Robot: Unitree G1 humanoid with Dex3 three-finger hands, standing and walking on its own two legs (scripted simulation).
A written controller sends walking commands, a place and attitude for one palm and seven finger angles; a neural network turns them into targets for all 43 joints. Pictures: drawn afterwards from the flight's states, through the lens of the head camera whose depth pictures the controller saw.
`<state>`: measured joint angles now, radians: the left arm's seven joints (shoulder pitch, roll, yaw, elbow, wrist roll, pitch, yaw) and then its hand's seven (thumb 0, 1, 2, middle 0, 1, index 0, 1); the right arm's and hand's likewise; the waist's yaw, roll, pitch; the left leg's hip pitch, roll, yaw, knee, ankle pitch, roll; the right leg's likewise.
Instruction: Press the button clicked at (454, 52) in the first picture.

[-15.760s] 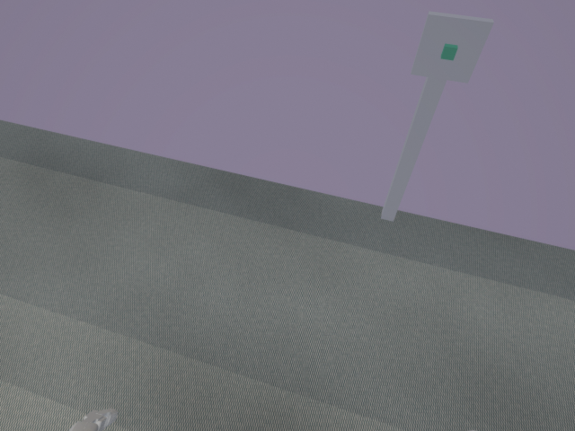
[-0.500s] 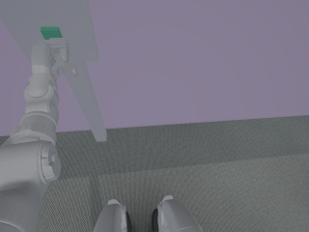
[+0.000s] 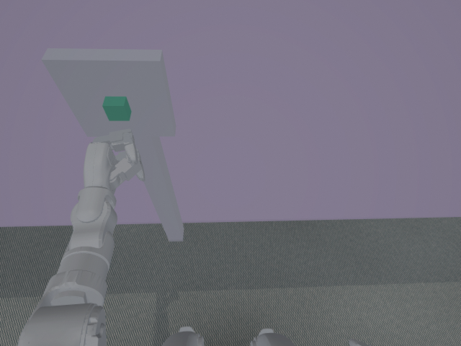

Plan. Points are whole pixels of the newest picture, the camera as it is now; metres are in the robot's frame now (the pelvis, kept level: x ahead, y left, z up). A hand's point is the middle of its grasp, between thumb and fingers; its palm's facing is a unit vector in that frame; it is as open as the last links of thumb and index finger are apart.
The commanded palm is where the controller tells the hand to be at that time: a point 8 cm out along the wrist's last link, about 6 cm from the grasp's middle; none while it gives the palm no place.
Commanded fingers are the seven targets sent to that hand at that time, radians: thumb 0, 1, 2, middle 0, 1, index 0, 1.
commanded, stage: pull the fist back off the button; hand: left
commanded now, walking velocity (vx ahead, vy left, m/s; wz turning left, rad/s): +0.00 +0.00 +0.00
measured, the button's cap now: (117, 107) +0.51 +0.20 +0.10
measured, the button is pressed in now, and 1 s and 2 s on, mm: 0 0 0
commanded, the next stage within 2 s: draw the hand back to the body in 0.28 s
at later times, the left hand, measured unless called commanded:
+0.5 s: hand (127, 186) +0.36 +0.17 +0.07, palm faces +0.03 -1.00 -0.03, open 3.1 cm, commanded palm +0.32 +0.23 +0.08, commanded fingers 0.00 0.90 0.90 -1.30 -1.50 -1.30 -1.50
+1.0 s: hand (67, 224) +0.27 +0.20 +0.14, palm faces +0.15 -0.97 -0.18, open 3.1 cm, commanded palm +0.23 +0.25 +0.15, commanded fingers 0.00 0.90 0.90 -1.30 -1.50 -1.30 -1.50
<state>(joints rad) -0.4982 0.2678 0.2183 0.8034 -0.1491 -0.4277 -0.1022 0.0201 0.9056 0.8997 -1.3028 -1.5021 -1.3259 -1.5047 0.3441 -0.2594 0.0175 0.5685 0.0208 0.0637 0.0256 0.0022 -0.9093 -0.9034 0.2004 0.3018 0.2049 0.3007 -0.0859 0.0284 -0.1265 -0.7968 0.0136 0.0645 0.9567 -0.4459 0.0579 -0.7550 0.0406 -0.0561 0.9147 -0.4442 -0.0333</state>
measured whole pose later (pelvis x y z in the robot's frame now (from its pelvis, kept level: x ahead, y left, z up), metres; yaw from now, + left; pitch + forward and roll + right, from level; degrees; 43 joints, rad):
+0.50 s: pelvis -0.01 -0.02 +0.00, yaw +2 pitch +13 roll -1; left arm -0.31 0.27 0.19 0.58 -0.21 -0.35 -0.18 0.02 0.90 0.90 -1.30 -1.50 -1.30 -1.50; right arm 0.25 -0.26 0.03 0.58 0.04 0.02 -0.02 0.00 -0.91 -0.90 0.20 0.30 0.20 0.30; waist -0.05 0.02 -0.10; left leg -0.72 0.01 0.04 0.93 -0.43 0.04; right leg -0.68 0.04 -0.08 0.90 -0.44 -0.05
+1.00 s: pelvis +0.00 +0.00 +0.04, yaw +2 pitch +3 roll -1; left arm 0.13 0.30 0.13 0.03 -0.16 -0.15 -0.04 0.02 0.90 0.90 -1.31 -1.50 -1.30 -1.50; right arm 0.21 -0.25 0.04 0.55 0.06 -0.07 -0.08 0.01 -0.91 -0.90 0.20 0.30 0.20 0.30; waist 0.01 0.04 -0.06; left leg -0.39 -0.02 0.05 0.67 -0.34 0.06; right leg -0.34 0.03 -0.06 0.64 -0.35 -0.03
